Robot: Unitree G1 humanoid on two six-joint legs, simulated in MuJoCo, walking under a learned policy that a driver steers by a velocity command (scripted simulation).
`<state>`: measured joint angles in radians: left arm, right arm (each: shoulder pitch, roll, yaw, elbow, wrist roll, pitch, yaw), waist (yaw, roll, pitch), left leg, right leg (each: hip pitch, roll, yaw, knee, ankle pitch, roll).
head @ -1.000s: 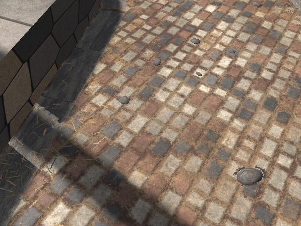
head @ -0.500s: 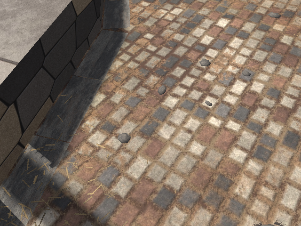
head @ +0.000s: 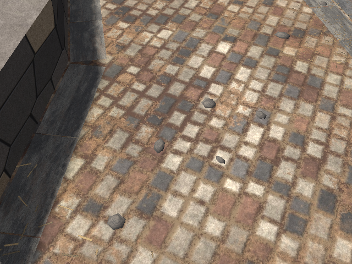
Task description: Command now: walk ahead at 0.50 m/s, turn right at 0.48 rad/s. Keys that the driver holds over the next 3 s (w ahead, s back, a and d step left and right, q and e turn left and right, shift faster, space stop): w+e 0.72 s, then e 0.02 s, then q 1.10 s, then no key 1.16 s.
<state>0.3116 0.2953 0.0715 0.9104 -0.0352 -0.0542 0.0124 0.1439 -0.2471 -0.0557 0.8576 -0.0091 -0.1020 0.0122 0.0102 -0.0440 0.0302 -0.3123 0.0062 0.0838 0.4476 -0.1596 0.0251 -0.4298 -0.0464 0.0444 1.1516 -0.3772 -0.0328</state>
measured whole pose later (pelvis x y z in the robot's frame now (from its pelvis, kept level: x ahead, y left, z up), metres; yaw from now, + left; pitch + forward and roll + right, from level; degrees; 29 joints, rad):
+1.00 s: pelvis +0.52 -0.12 -0.01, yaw -26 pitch +1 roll +0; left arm 0.26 0.28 0.06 0.77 0.00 -0.01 0.03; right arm 0.09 -0.26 -0.04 0.81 0.00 -0.08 0.04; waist 0.01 -0.02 0.05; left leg -0.41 -0.06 -0.03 0.48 -0.09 0.04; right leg -0.37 0.04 0.08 1.13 -0.53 0.04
